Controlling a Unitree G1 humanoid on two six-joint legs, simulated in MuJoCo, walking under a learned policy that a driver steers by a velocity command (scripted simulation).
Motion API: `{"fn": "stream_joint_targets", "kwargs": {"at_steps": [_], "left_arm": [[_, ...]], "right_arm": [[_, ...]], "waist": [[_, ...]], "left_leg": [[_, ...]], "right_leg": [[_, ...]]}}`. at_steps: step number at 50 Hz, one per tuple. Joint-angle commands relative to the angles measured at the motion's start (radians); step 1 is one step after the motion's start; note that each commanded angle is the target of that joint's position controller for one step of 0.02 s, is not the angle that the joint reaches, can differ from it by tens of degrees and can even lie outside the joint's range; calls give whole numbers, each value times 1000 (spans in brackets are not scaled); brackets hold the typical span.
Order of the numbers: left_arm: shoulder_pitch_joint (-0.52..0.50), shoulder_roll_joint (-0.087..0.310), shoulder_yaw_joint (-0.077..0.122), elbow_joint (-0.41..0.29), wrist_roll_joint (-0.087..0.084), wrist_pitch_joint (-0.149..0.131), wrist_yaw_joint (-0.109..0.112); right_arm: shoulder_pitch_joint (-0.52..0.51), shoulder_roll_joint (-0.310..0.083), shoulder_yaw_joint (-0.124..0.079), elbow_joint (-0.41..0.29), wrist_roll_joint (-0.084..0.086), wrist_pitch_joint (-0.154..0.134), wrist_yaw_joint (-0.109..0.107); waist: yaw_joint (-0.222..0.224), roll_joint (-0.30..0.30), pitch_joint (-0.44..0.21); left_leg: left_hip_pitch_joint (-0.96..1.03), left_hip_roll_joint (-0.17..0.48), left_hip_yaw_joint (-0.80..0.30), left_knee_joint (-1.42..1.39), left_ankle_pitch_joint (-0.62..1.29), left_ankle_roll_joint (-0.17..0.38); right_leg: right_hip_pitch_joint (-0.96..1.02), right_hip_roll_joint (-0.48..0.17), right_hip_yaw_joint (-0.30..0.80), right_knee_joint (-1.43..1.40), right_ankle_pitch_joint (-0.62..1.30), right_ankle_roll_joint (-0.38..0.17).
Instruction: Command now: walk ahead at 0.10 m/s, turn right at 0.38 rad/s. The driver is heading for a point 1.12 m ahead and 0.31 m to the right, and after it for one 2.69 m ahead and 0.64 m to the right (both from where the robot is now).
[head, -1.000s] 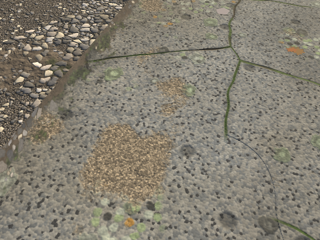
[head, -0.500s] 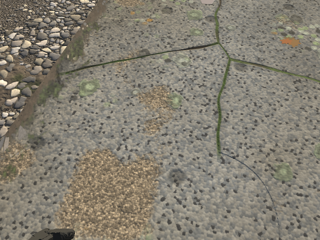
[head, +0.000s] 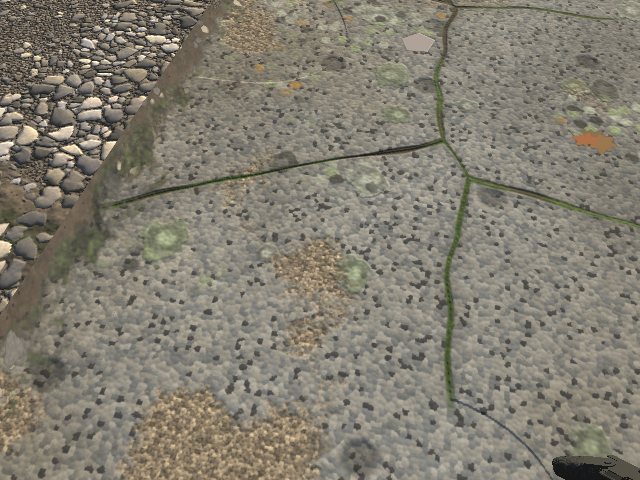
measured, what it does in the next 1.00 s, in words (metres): walks ahead, turning right: right foot, then left foot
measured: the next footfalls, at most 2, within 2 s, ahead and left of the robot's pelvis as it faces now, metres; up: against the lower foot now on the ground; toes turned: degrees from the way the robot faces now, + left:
right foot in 0.30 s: +0.05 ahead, -0.12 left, +0.00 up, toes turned -14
left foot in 0.76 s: +0.35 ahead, -0.02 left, +0.00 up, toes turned -28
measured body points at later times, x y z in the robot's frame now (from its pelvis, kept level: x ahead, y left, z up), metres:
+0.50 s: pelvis +0.08 -0.05 +0.02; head +0.09 -0.10 +0.47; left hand +0.16 +0.22 -0.08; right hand +0.20 -0.36 -0.08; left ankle +0.21 +0.10 -0.65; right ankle +0.01 -0.11 -0.73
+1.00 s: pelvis +0.21 -0.06 +0.01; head +0.24 -0.08 +0.46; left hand +0.45 +0.13 -0.10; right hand +0.22 -0.36 -0.11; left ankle +0.31 +0.00 -0.73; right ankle +0.12 -0.19 -0.70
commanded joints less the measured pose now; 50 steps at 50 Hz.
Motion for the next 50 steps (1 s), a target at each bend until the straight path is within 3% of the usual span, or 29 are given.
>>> {"fn": "stream_joint_targets", "kwargs": {"at_steps": [1, 3, 5, 6, 8, 11, 13, 14, 15, 16, 17, 18, 19, 21, 23, 25, 28, 32, 35, 37, 38, 39, 40, 41, 42, 44, 45, 47, 50], "left_arm": [[45, 114, 42, -63, -4, 50, 23], [71, 79, 40, -74, 3, 82, 35], [66, 68, 41, -91, 11, 88, 36], [47, 60, 39, -104, 14, 87, 32], [23, 54, 35, -121, 15, 80, 17], [27, 85, 48, -126, 14, 71, -6], [96, 82, 57, -87, 11, 67, -15], [165, 81, 63, -46, 12, 65, -14], [252, 97, 73, -7, 9, 60, -6], [294, 159, 77, -17, 11, 46, 7], [218, 235, 82, -83, 33, 10, -6], [132, 205, 76, -111, 40, -20, -4], [81, 169, 63, -118, 32, -34, 3], [68, 140, 53, -119, 17, -31, 16], [114, 116, 47, -114, 21, -28, 29], [147, 119, 53, -114, 18, -18, 39], [174, 132, 64, -119, 8, 4, 51], [169, 153, 78, -137, 2, 27, 56], [113, 145, 76, -159, 2, 30, 58], [66, 121, 65, -172, 2, 17, 54], [62, 73, 50, -195, 23, 8, 48], [201, 4, 30, -193, 40, 8, 46], [282, 86, 44, -171, 26, 11, 42], [205, 154, 65, -157, 9, 25, 43], [130, 162, 68, -163, 9, 39, 49], [91, 125, 62, -168, 17, 65, 51], [89, 85, 49, -167, 18, 69, 47], [69, 34, 27, -166, 24, 61, 44], [53, 51, 26, -152, 22, 51, 38]], "right_arm": [[59, -126, -40, -34, 13, 25, -16], [-7, -142, -47, -28, -8, 27, -18], [-27, -143, -50, -20, -9, 23, -25], [-32, -146, -53, -14, -4, 23, -28], [-26, -174, -64, -1, 13, 23, -30], [-18, -215, -80, 20, 40, 24, -22], [-46, -210, -80, 28, 56, 29, -17], [-56, -178, -74, 32, 54, 32, -17], [-65, -123, -62, 33, 47, 36, -12], [-73, -34, -40, 24, 27, 35, 6], [-129, -78, -51, -28, 45, 12, 10], [-160, -154, -68, -30, 69, -13, 12], [-131, -186, -80, -12, 60, -28, 9], [-103, -164, -82, 28, 9, -33, -6], [-102, -123, -76, 36, 7, -28, 1], [-110, -91, -67, 36, 16, -17, 5], [-182, -70, -56, 12, 26, -4, 15], [-232, -91, -55, -11, 30, -6, 32], [-160, -127, -65, 15, 25, -24, 39], [-62, -152, -74, 42, 9, -43, 32], [26, -204, -81, 45, -15, -52, 25], [75, -245, -84, 57, -28, -41, 21], [90, -189, -72, 72, 4, -28, 27], [27, -142, -57, 54, 23, -21, 30], [-14, -111, -44, 52, 20, -11, 30], [-70, -91, -28, 65, 13, 7, 29], [-81, -101, -30, 77, 7, 13, 27], [-79, -119, -34, 93, 3, 19, 21], [-51, -153, -38, 111, 14, 26, 12]], "waist": [[-43, 135, -194], [-9, 185, -137], [-6, 180, -142], [-11, 168, -150], [-25, 161, -179], [-17, 168, -174], [29, 141, -146], [53, 100, -126], [76, -32, -79], [59, -272, -18], [45, -262, 23], [23, -176, 77], [-14, -152, 89], [-33, -111, 31], [-38, -95, -40], [-34, -90, -77], [-10, -126, -68], [13, -134, -59], [-8, -144, -81], [-64, -124, -123], [-89, -33, -248], [-25, 235, -359], [-14, 258, -418], [-29, 154, -290], [-34, 104, -223], [-6, 113, -137], [1, 141, -118], [-14, 174, -129], [-24, 158, -171]], "left_leg": [[332, 295, -271, -189, 119, 208], [151, 248, -162, -263, 14, 203], [131, 253, -101, -271, 33, 210], [141, 259, -81, -266, 45, 211], [152, 279, -72, -292, -103, 206], [153, 303, -80, -327, -358, 175], [104, 285, -39, -292, -480, 128], [57, 242, 6, -210, -528, 93], [-33, 167, 91, 15, -563, 40], [-299, 56, 150, 449, -580, -34], [-477, -31, -45, 528, -510, -22], [-495, 17, -104, 542, -367, 2], [-485, 28, -102, 508, -247, 4], [-378, 29, -88, 440, -138, -27], [-293, -6, -65, 414, -53, -49], [-247, -32, -58, 351, -4, -59], [-200, -53, -66, 210, 34, -64], [-155, -67, -81, 97, 9, -69], [-21, -71, -70, 10, 2, -44], [166, -68, -49, -145, 182, 9], [414, 86, -186, -97, 482, 81], [695, 338, -466, -24, 933, 265], [662, 416, -636, -83, 714, 347], [558, 354, -536, -108, 519, 313], [471, 288, -428, -126, 387, 265], [283, 206, -316, -185, 203, 217], [223, 164, -263, -209, 165, 200], [211, 143, -214, -211, 207, 203], [235, 167, -226, -188, 155, 207]], "right_leg": [[-251, -99, 18, 182, 46, 51], [-134, -93, -34, 131, 125, 69], [-95, -103, -48, 55, 167, 63], [-79, -113, -49, 0, 191, 55], [-33, -127, -68, -105, 231, 25], [47, -109, -116, -231, 224, -34], [163, -82, -168, -381, 272, -81], [234, -51, -182, -441, 251, -108], [291, -87, -72, -570, 134, -156], [359, -312, 316, -695, 15, -246], [287, -415, 705, -901, -280, -378], [267, -414, 658, -955, -253, -350], [277, -381, 550, -917, -50, -298], [298, -295, 348, -845, 373, -225], [325, -249, 229, -774, 777, -198], [337, -218, 170, -726, 930, -181], [316, -204, 176, -693, 907, -169], [318, -226, 260, -644, 863, -184], [311, -220, 290, -580, 863, -164], [294, -150, 266, -453, 943, -119], [191, -87, 238, -275, 785, -78], [-73, 73, 174, 21, -3, -12], [-127, 59, 197, 180, -148, 22], [-174, 18, 186, 255, -89, 47], [-183, -5, 150, 242, -35, 59], [-98, -53, 123, 98, 33, 73], [-36, -56, 79, -5, 56, 74], [47, -61, 22, -188, 68, 72], [152, -62, 0, -399, 258, 50]]}}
